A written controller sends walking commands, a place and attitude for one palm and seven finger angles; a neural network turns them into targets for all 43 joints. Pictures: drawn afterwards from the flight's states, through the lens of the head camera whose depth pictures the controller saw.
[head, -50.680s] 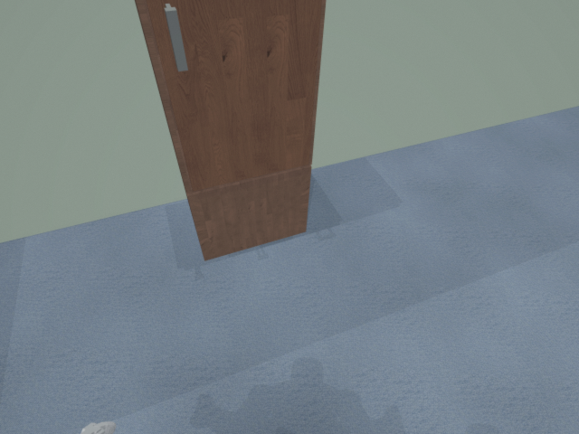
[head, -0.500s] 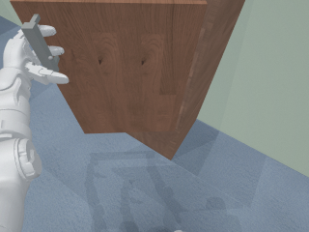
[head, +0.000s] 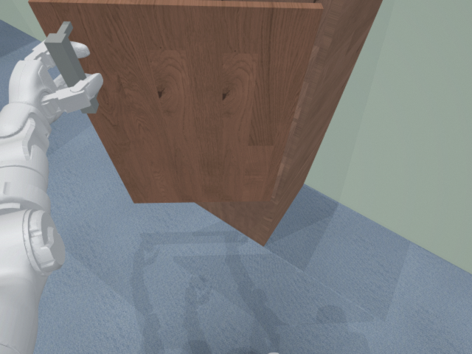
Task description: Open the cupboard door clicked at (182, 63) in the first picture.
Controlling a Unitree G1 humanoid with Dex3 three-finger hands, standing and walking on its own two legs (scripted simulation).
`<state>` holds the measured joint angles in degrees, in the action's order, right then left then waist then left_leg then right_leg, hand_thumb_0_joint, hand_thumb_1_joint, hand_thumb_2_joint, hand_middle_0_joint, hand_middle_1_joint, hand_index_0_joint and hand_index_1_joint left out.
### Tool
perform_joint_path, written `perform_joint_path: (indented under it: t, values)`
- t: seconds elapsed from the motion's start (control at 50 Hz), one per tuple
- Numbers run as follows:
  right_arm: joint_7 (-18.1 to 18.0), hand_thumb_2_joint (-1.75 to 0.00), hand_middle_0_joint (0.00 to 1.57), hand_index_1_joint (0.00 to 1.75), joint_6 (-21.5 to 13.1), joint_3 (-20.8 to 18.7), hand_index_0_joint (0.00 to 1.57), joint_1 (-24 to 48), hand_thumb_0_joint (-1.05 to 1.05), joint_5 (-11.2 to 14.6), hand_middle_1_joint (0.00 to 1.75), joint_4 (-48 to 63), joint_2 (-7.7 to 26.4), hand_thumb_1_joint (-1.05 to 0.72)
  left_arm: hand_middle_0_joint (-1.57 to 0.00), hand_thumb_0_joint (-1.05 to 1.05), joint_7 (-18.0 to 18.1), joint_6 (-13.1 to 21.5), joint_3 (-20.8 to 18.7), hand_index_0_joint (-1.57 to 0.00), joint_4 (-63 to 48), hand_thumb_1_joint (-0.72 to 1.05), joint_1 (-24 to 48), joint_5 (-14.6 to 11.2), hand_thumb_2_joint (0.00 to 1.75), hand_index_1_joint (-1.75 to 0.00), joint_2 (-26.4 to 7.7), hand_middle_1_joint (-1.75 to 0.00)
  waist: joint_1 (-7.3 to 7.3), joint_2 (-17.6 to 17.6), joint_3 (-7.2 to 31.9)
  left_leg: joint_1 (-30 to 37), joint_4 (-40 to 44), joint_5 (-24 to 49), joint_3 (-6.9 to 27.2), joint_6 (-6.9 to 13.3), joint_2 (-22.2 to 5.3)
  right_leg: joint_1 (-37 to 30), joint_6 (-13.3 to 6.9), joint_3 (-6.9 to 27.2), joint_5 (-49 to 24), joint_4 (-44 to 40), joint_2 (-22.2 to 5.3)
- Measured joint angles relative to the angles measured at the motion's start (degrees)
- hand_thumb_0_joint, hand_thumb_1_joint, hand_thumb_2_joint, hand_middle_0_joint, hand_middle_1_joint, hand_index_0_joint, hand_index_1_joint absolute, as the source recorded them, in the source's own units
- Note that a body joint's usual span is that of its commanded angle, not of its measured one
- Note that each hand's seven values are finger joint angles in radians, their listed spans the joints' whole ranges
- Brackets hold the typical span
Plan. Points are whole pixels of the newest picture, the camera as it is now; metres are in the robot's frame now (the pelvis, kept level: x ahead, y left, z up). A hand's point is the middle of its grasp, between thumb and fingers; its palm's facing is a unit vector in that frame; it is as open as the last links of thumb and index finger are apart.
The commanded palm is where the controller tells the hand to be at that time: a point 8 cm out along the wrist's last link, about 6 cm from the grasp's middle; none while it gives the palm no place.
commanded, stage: close the thumb around the handle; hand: left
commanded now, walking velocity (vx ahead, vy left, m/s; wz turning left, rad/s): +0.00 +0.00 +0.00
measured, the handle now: (78, 69) +0.55 +0.23 +0.17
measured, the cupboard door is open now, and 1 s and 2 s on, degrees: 36 58 77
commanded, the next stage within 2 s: pull the door open along its arc in 0.18 s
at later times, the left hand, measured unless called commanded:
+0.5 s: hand (83, 93) +0.49 +0.21 +0.17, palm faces -0.02 -1.00 +0.00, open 5.9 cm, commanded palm +0.44 +0.27 +0.17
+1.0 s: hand (96, 161) +0.35 +0.17 +0.17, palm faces +0.23 -0.97 +0.08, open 6.3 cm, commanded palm +0.30 +0.23 +0.17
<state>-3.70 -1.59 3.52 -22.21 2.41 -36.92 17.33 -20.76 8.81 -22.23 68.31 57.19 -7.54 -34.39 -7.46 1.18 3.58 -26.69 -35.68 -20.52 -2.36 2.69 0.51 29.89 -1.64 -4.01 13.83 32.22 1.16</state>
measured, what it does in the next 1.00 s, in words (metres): stands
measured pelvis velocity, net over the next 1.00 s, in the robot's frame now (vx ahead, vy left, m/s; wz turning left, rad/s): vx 0.00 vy -0.01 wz -0.02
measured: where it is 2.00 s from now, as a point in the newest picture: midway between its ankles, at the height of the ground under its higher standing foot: outside the picture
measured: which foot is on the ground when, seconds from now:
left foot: down 0.00-1.00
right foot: down 0.00-1.00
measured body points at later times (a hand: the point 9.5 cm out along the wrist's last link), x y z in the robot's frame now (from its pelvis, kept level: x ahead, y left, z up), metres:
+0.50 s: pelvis +0.01 +0.00 +0.00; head +0.06 +0.00 +0.45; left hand +0.48 +0.27 +0.17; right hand +0.01 -0.27 -0.11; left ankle -0.04 +0.08 -0.73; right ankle +0.01 -0.10 -0.73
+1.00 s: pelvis +0.00 -0.01 +0.01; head +0.00 -0.03 +0.46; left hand +0.34 +0.22 +0.17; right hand +0.20 -0.24 -0.07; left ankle -0.04 +0.08 -0.73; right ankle +0.01 -0.10 -0.73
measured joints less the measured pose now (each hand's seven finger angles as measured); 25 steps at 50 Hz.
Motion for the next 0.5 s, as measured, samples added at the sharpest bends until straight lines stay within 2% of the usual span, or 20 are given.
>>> perform_joint_path:
  t: [0.1,0.32,0.4,0.5]
  values:
    - [-0.1,-0.89,0.20,0.30,-0.1,-0.1,0.20,-0.8,0.01,0.0,0.30,-0.3,0.1,-0.91,-0.38,0.00,-0.7,0.3,0.8,-0.38,0.5,0.69,0.5,0.4,0.81,-1.33,-0.2,-1.33,-0.32,0.0,0.0,-0.5,-0.3,-0.1,0.1,0.0,0.0,0.4,0.1,-0.1,0.1,0.1,0.0]
    - [0.1,-0.89,0.20,0.30,0.6,-0.2,0.20,-2.3,0.01,-0.1,0.30,-0.4,0.0,-0.91,-0.35,0.00,-1.0,0.4,-0.7,-0.38,-0.1,0.69,-1.0,0.3,0.81,-1.35,-0.7,-1.35,-0.91,0.1,0.4,-0.1,-0.1,-0.3,-0.5,0.1,-0.3,0.1,0.2,0.5,-0.1,-0.3,0.3]
    - [0.3,-0.89,0.20,0.30,0.6,-0.4,0.20,-2.7,0.01,-0.2,0.30,-0.3,0.0,-0.91,-0.35,0.00,0.0,0.1,-0.8,-0.37,-1.8,0.69,-2.1,0.2,0.82,-1.35,0.1,-1.35,-0.71,0.3,0.5,0.1,0.1,-0.2,-0.6,0.1,-0.2,0.0,0.2,0.6,-0.2,-0.5,0.3]
    - [0.7,-0.89,0.20,0.30,0.9,-0.7,0.20,-2.8,0.01,-0.1,0.30,0.2,0.0,-0.91,-0.34,0.00,0.4,-0.5,-1.2,-0.34,-6.6,0.70,-6.9,-1.0,0.80,-1.35,1.6,-1.35,0.00,0.8,1.2,1.6,1.1,-0.2,-1.4,0.2,-0.3,-1.0,0.3,1.4,-0.3,-1.0,0.5]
